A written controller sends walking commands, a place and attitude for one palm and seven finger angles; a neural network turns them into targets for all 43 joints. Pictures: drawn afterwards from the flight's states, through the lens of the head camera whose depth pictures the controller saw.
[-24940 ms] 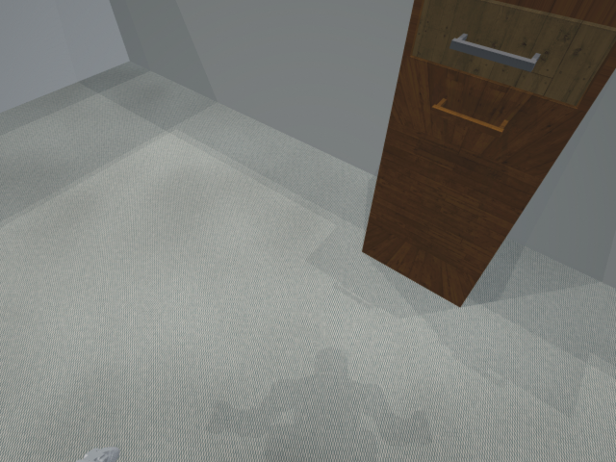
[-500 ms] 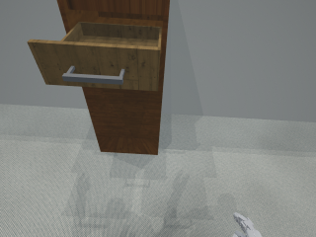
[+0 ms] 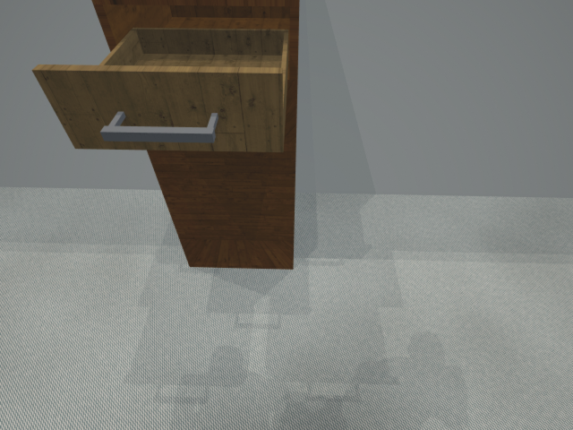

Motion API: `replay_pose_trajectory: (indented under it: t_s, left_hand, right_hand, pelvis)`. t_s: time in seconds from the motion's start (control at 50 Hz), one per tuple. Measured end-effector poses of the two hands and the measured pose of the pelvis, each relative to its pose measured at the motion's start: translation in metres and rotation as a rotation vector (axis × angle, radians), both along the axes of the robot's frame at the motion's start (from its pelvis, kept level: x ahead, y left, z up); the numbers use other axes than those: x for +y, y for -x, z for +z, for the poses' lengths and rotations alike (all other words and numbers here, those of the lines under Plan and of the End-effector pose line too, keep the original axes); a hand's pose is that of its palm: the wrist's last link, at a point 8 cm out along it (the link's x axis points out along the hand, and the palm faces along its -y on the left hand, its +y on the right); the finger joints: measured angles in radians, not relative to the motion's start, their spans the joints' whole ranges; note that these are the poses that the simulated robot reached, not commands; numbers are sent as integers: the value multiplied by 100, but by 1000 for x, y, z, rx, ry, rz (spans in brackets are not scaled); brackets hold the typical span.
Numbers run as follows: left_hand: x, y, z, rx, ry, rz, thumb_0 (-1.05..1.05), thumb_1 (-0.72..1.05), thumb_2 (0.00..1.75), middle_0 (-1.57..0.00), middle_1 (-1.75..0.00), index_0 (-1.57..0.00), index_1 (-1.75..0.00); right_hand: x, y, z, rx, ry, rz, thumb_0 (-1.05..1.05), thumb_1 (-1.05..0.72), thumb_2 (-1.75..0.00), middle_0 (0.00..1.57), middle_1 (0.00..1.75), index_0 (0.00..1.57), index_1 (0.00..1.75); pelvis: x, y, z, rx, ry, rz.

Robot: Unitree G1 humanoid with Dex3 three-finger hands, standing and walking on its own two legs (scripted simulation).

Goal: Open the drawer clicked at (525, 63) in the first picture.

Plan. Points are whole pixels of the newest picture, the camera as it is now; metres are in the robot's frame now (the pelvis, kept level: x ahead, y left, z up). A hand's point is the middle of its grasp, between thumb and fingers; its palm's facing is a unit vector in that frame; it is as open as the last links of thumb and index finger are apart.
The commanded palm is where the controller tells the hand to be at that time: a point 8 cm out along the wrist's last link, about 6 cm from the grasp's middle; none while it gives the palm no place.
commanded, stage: let the arm hang, fingers relaxed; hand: left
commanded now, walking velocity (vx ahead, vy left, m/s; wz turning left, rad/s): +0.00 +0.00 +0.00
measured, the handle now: (162, 126) +0.54 +0.20 +0.16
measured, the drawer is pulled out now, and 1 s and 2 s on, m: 0.30 0.30 0.30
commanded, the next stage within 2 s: look to check the result in 0.82 s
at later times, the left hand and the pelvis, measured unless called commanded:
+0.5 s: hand out of the picture +0.02 +0.19 -0.14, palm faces +0.03 -0.96 -0.27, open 7.4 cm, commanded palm none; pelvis +0.02 -0.01 +0.02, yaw +1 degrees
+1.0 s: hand out of the picture +0.05 +0.18 -0.14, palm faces +0.02 -0.97 -0.25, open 7.4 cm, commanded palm none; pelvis +0.03 -0.02 +0.03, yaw +1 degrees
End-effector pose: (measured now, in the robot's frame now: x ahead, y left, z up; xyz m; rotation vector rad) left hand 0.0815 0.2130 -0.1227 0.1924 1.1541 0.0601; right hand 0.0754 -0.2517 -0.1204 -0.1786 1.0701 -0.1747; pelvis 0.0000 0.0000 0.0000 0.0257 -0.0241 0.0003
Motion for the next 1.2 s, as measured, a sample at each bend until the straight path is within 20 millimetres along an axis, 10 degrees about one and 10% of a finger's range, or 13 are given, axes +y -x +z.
replay_pose_trajectory:
  t_s: [0.14, 0.26, 0.68, 1.2]
  left_hand:
    - [28, 106, 0, 297, -50, 165, -4, 102, 90, -21, -30, -21, -30]
    - [39, 141, 19, 421, -108, 187, -1, 95, 90, -20, -30, -20, -30]
    - [2, 10, 14, 87, -51, 94, 0, 92, 90, -20, -30, -20, -30]
    - [19, 44, 15, 218, -93, 124, 0, 91, 90, -20, -30, -20, -30]
  right_hand:
    - [10, 93, 1, 399, -5, -22, 1, -91, -90, 20, 29, 20, 30]
    - [19, 117, 2, 490, -43, -51, 1, -90, -90, 20, 29, 20, 30]
    - [15, 41, -6, 259, -72, -44, 1, -91, -90, 20, 29, 20, 30]
    - [-7, 58, 0, 356, -26, -51, 1, -90, -90, 20, 29, 20, 30]
  pelvis:
    - [-4, -9, 15, 24, 38, 26]
    - [-4, -17, 22, 26, 31, 25]
    - [-14, -24, 25, -3, 22, 12]
    - [-19, -26, 27, -2, 26, 14]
